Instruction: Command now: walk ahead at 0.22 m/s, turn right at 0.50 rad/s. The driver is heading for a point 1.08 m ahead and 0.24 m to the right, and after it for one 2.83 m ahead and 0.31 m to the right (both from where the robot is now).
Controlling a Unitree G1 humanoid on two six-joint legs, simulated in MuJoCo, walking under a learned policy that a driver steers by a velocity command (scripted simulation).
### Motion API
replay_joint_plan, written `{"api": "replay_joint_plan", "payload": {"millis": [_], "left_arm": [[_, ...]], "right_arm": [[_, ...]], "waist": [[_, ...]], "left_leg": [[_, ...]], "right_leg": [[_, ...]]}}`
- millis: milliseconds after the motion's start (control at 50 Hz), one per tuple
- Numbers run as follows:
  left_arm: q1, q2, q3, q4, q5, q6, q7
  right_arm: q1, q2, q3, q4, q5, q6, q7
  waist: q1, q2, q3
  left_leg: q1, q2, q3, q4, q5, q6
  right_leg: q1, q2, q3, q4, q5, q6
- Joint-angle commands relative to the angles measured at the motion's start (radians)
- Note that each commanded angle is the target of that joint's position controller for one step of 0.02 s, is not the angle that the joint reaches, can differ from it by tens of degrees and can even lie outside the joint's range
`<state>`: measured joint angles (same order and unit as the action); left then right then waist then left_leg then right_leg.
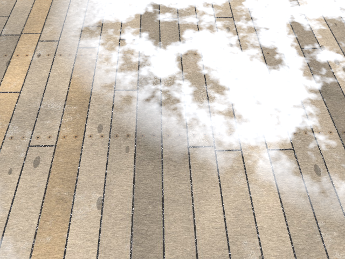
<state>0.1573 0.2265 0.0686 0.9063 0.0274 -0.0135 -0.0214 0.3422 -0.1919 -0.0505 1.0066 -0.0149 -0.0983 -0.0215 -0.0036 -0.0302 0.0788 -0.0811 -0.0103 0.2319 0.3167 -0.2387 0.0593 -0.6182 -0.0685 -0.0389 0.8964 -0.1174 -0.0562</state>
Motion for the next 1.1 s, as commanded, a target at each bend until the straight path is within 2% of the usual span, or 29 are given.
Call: {"api": "replay_joint_plan", "payload": {"millis": [20, 80, 120, 140, 160, 180, 200, 220, 240, 260, 280, 300, 360, 420, 600, 680, 700, 720, 740, 760, 780, 820, 840, 900, 940, 1020, 1060, 1080, 1100], "left_arm": [[0.003, -0.017, -0.017, -0.054, 0.002, 0.001, -0.013], [0.010, 0.019, -0.009, -0.074, 0.014, 0.001, -0.014], [0.074, 0.048, 0.005, -0.066, 0.020, -0.006, -0.011], [0.143, 0.060, 0.014, -0.048, 0.022, -0.018, -0.005], [0.208, 0.123, 0.032, -0.042, 0.028, -0.034, 0.006], [0.187, 0.242, 0.061, -0.057, 0.017, -0.034, 0.018], [0.240, 0.263, 0.071, -0.073, -0.025, -0.011, 0.021], [0.174, 0.226, 0.064, -0.095, -0.030, 0.007, 0.028], [0.096, 0.168, 0.048, -0.109, -0.026, 0.018, 0.035], [0.060, 0.130, 0.036, -0.110, -0.024, 0.023, 0.038], [0.049, 0.110, 0.032, -0.114, -0.029, 0.026, 0.041], [0.057, 0.106, 0.030, -0.113, -0.020, 0.022, 0.037], [0.059, 0.141, 0.042, -0.118, -0.011, 0.008, 0.028], [0.090, 0.170, 0.051, -0.121, -0.011, 0.008, 0.023], [0.139, 0.178, 0.055, -0.125, -0.005, 0.001, 0.011], [0.085, 0.147, 0.045, -0.140, -0.011, 0.007, 0.013], [0.060, 0.102, 0.032, -0.162, -0.016, 0.000, 0.016], [0.054, 0.014, 0.006, -0.192, -0.034, -0.016, 0.012], [0.009, 0.090, 0.016, -0.208, -0.001, -0.030, 0.008], [0.021, 0.119, 0.023, -0.205, 0.010, -0.039, -0.002], [0.061, 0.131, 0.026, -0.182, 0.011, -0.043, -0.014], [0.055, 0.134, 0.026, -0.164, 0.031, -0.041, -0.028], [0.050, 0.111, 0.018, -0.174, 0.023, -0.037, -0.033], [-0.074, 0.080, -0.003, -0.209, 0.019, -0.030, -0.040], [-0.151, 0.057, -0.016, -0.233, 0.015, -0.028, -0.044], [-0.208, 0.065, -0.022, -0.255, 0.006, -0.030, -0.039], [-0.142, 0.082, -0.014, -0.239, 0.006, -0.035, -0.025], [-0.036, 0.093, -0.006, -0.202, 0.011, -0.042, -0.014], [0.116, 0.130, 0.009, -0.153, 0.025, -0.055, -0.002]], "right_arm": [[-0.026, -0.121, -0.017, -0.061, 0.004, -0.007, -0.011], [-0.010, -0.147, -0.029, -0.061, 0.006, 0.010, -0.022], [-0.019, -0.163, -0.039, -0.071, 0.007, 0.028, -0.029], [-0.026, -0.170, -0.043, -0.078, 0.008, 0.040, -0.027], [0.002, -0.187, -0.049, -0.090, 0.009, 0.048, -0.022], [0.076, -0.092, -0.033, -0.136, -0.001, 0.058, -0.012], [0.066, -0.104, -0.029, -0.153, 0.000, 0.075, -0.008], [0.010, -0.111, -0.028, -0.161, -0.002, 0.084, -0.008], [-0.060, -0.110, -0.028, -0.174, -0.002, 0.083, -0.008], [-0.094, -0.118, -0.031, -0.183, -0.009, 0.084, -0.012], [-0.074, -0.124, -0.034, -0.183, -0.023, 0.097, -0.014], [-0.046, -0.116, -0.032, -0.180, -0.031, 0.109, -0.013], [-0.073, -0.105, -0.028, -0.198, -0.030, 0.118, 0.005], [-0.143, -0.123, -0.031, -0.231, -0.030, 0.115, 0.015], [-0.176, -0.118, -0.019, -0.271, -0.018, 0.076, 0.020], [-0.005, -0.110, -0.013, -0.223, -0.006, 0.054, 0.006], [0.055, -0.154, -0.020, -0.211, -0.015, 0.044, -0.007], [0.091, -0.244, -0.035, -0.219, -0.028, 0.037, -0.016], [0.048, -0.288, -0.058, -0.207, -0.037, 0.037, -0.014], [0.000, -0.247, -0.051, -0.214, -0.023, 0.032, -0.007], [-0.046, -0.212, -0.043, -0.222, -0.010, 0.025, 0.004], [0.006, -0.160, -0.027, -0.207, 0.000, 0.010, 0.015], [0.006, -0.182, -0.033, -0.198, -0.002, 0.008, 0.018], [0.064, -0.152, -0.030, -0.168, -0.001, 0.002, 0.030], [0.101, -0.164, -0.034, -0.152, 0.001, 0.002, 0.031], [0.155, -0.198, -0.043, -0.124, -0.003, 0.008, 0.030], [0.147, -0.213, -0.044, -0.116, -0.001, 0.015, 0.027], [0.135, -0.216, -0.043, -0.111, 0.005, 0.019, 0.026], [0.130, -0.202, -0.037, -0.113, 0.011, 0.020, 0.024]], "waist": [[0.016, 0.139, -0.041], [0.020, 0.147, -0.073], [0.043, 0.144, -0.107], [0.075, 0.103, -0.146], [0.111, 0.001, -0.204], [0.025, -0.200, -0.278], [0.077, -0.152, -0.411], [0.063, -0.039, -0.319], [0.048, 0.004, -0.192], [0.024, 0.027, -0.125], [0.005, 0.021, -0.116], [-0.004, -0.009, -0.141], [-0.004, -0.023, -0.168], [0.018, -0.053, -0.136], [0.034, -0.083, -0.120], [-0.060, -0.033, -0.084], [-0.083, 0.067, -0.068], [-0.085, 0.270, -0.107], [-0.054, 0.187, 0.015], [-0.006, 0.111, 0.043], [0.026, 0.100, 0.028], [-0.001, 0.105, 0.009], [0.010, 0.162, -0.018], [-0.032, 0.133, 0.004], [-0.060, 0.149, 0.007], [-0.081, 0.180, 0.002], [-0.038, 0.178, -0.028], [0.019, 0.146, -0.080], [0.081, 0.103, -0.180]], "left_leg": [[-0.060, 0.225, -0.005, -0.029, 0.738, 0.075], [0.020, 0.268, -0.006, 0.080, 0.802, 0.068], [0.050, 0.281, -0.008, 0.237, 0.841, 0.057], [0.040, 0.265, 0.006, 0.395, 0.782, 0.035], [-0.066, 0.216, 0.017, 0.635, 0.518, -0.019], [-0.347, 0.057, 0.010, 0.945, -0.395, -0.066], [-0.467, -0.018, -0.192, 1.089, -0.465, -0.082], [-0.515, 0.034, -0.243, 1.095, -0.390, -0.084], [-0.535, 0.057, -0.251, 1.037, -0.300, -0.082], [-0.522, 0.074, -0.259, 0.958, -0.241, -0.083], [-0.476, 0.080, -0.259, 0.909, -0.201, -0.084], [-0.432, 0.075, -0.257, 0.874, -0.189, -0.085], [-0.419, 0.069, -0.260, 0.750, -0.135, -0.092], [-0.461, 0.056, -0.263, 0.642, -0.112, -0.109], [-0.345, 0.006, -0.243, 0.394, -0.149, -0.076], [0.020, -0.026, -0.196, 0.053, -0.069, -0.001], [0.136, 0.089, -0.327, -0.039, -0.182, 0.026], [0.215, 0.349, -0.692, -0.187, -0.473, 0.092], [0.063, 0.440, -0.881, -0.251, -0.584, 0.157], [0.008, 0.403, -0.821, -0.241, -0.552, 0.155], [0.011, 0.336, -0.716, -0.230, -0.465, 0.124], [0.003, 0.231, -0.508, -0.214, -0.225, 0.082], [0.015, 0.228, -0.507, -0.217, -0.195, 0.099], [0.021, 0.200, -0.415, -0.214, 0.018, 0.116], [0.012, 0.187, -0.368, -0.202, 0.109, 0.108], [0.032, 0.217, -0.342, -0.130, 0.327, 0.097], [0.043, 0.234, -0.336, -0.039, 0.525, 0.083], [0.035, 0.209, -0.293, 0.093, 0.663, 0.065], [-0.054, 0.164, -0.247, 0.279, 0.637, 0.043]], "right_leg": [[0.148, 0.040, -0.075, -0.172, 0.108, -0.001], [0.192, 0.061, -0.087, -0.234, 0.029, -0.035], [0.257, 0.096, -0.090, -0.285, -0.048, -0.071], [0.338, 0.122, -0.093, -0.368, -0.006, -0.092], [0.486, 0.047, 0.025, -0.456, 0.297, -0.132], [0.703, -0.244, 0.356, -0.343, 0.975, -0.263], [0.758, -0.322, 0.574, -0.450, 0.814, -0.400], [0.661, -0.302, 0.521, -0.510, 0.542, -0.379], [0.531, -0.248, 0.460, -0.556, 0.382, -0.336], [0.449, -0.190, 0.408, -0.584, 0.318, -0.286], [0.392, -0.155, 0.364, -0.611, 0.256, -0.254], [0.369, -0.134, 0.365, -0.620, 0.202, -0.249], [0.361, -0.060, 0.380, -0.683, -0.200, -0.213], [0.377, -0.062, 0.452, -0.739, -0.396, -0.195], [0.360, -0.051, 0.509, -0.732, -0.473, -0.177], [0.121, 0.027, 0.457, -0.638, -0.528, -0.119], [-0.021, 0.086, 0.390, -0.484, -0.521, -0.071], [-0.138, 0.215, 0.184, -0.178, -0.444, -0.024], [-0.239, 0.184, 0.173, -0.044, -0.318, -0.026], [-0.215, 0.137, 0.218, 0.010, -0.232, -0.027], [-0.194, 0.129, 0.209, 0.034, -0.180, -0.011], [-0.143, 0.113, 0.161, 0.086, -0.122, 0.012], [-0.141, 0.108, 0.123, 0.078, -0.085, 0.029], [-0.131, 0.049, 0.046, -0.025, -0.018, 0.060], [-0.063, 0.039, 0.003, -0.144, -0.002, 0.065], [0.092, 0.068, -0.056, -0.308, -0.066, 0.026], [0.224, 0.103, -0.069, -0.367, -0.089, -0.009], [0.368, 0.127, -0.074, -0.437, -0.059, -0.032], [0.597, 0.098, -0.035, -0.441, -0.048, -0.060]]}}
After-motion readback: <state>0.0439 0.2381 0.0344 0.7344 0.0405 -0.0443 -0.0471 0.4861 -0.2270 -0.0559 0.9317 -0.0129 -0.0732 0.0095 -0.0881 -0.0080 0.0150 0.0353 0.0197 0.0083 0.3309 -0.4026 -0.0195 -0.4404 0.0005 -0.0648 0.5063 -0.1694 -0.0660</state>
